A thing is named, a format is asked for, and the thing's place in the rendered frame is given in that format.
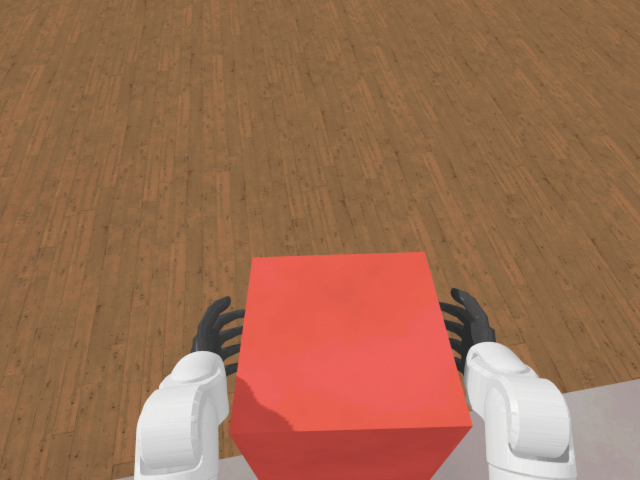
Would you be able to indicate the robot left hand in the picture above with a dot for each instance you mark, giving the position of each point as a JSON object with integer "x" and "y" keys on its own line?
{"x": 209, "y": 338}

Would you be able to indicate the left robot forearm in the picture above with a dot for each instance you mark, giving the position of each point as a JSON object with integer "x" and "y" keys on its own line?
{"x": 177, "y": 431}

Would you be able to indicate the right robot forearm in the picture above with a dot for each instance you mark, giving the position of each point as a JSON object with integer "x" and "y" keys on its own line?
{"x": 527, "y": 421}

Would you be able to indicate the robot right hand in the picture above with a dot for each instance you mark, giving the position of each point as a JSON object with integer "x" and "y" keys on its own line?
{"x": 476, "y": 327}

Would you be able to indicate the carton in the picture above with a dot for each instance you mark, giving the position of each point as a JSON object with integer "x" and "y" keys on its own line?
{"x": 345, "y": 370}

